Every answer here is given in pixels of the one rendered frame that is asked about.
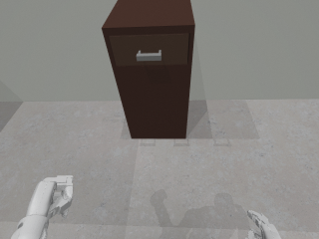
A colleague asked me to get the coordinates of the right robot hand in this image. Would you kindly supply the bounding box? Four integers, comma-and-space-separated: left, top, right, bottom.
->
245, 210, 282, 239

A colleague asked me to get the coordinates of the drawer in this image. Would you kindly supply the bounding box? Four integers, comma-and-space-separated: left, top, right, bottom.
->
109, 33, 189, 66

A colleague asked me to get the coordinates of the cabinet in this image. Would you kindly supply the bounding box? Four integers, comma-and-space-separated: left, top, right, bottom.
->
102, 0, 195, 139

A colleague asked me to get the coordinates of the left robot hand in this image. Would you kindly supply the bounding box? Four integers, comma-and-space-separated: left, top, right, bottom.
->
25, 175, 74, 219

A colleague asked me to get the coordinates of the robot left forearm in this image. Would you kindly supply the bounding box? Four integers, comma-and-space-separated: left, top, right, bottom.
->
11, 215, 49, 239

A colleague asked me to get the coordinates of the handle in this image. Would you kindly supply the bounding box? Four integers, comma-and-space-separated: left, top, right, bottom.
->
136, 50, 161, 62

